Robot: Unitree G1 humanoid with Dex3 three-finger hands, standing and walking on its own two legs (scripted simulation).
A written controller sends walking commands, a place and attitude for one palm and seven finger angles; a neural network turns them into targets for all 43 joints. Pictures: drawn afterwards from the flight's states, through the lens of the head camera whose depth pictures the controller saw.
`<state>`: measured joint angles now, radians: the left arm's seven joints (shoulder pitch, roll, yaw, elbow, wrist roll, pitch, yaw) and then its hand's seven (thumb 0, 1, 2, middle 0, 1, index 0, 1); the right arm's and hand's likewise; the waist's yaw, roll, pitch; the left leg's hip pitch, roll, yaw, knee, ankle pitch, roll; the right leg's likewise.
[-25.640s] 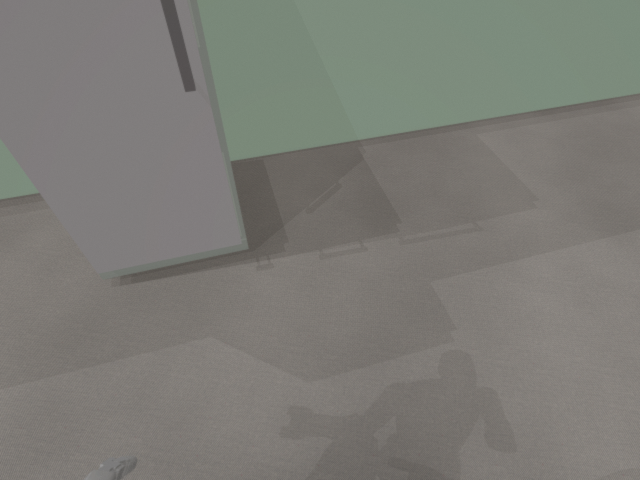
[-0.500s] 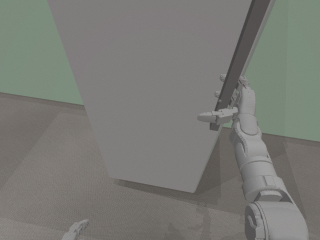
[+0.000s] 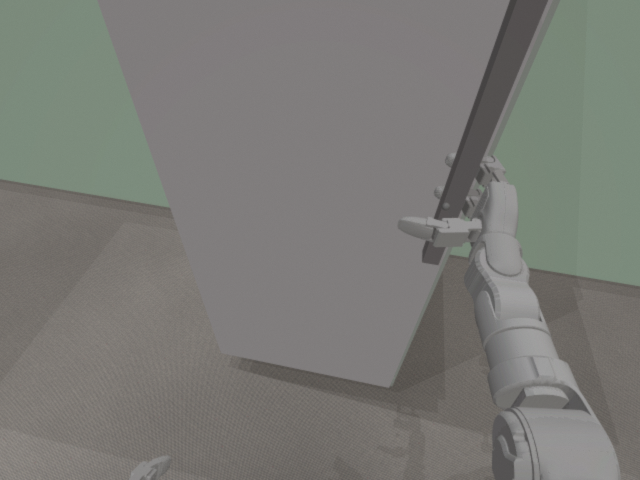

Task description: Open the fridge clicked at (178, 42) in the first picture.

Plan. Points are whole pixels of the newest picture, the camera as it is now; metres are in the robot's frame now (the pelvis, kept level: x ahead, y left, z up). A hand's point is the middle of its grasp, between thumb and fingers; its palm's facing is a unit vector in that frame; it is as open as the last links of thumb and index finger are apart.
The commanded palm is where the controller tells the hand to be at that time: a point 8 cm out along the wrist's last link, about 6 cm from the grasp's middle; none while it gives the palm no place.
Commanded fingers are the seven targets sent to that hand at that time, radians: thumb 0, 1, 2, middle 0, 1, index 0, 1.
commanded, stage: grip the handle and tug to test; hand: right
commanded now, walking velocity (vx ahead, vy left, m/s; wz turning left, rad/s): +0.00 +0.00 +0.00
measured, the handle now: (469, 140) +0.49 -0.12 +0.21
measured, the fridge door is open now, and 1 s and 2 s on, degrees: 0 0 18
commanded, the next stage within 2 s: pull the door a little, standing still in 1.18 s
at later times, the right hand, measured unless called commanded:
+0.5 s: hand (443, 205) +0.43 -0.10 +0.14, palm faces +0.10 +0.99 +0.02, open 6.4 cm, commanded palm +0.40 -0.15 +0.14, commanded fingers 0.00 -0.90 -0.90 0.45 1.40 0.45 1.40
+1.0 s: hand (440, 206) +0.43 -0.10 +0.14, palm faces +0.11 +0.99 +0.02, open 6.2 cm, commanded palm +0.39 -0.15 +0.14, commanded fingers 0.00 -0.90 -0.90 0.45 1.40 0.45 1.40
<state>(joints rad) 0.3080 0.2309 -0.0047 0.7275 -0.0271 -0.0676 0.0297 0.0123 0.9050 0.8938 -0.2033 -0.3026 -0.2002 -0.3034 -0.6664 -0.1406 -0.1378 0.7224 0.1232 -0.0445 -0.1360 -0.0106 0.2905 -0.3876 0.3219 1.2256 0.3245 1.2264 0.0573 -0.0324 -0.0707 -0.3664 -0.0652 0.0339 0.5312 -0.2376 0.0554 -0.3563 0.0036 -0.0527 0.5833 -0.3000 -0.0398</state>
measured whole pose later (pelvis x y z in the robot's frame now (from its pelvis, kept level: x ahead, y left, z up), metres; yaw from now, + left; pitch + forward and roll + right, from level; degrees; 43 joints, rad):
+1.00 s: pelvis +0.01 +0.00 +0.00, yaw +0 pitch +3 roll +1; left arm 0.27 0.22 -0.01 0.70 -0.03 -0.05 0.04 0.01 0.90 0.89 -0.20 -0.30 -0.20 -0.30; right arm -0.61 -0.12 -0.12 0.62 0.12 0.01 -0.15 0.01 -0.67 -0.79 0.31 1.35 0.33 1.35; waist 0.05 -0.03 -0.06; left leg -0.33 -0.07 0.03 0.50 -0.23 0.06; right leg -0.31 0.00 -0.06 0.55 -0.29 -0.03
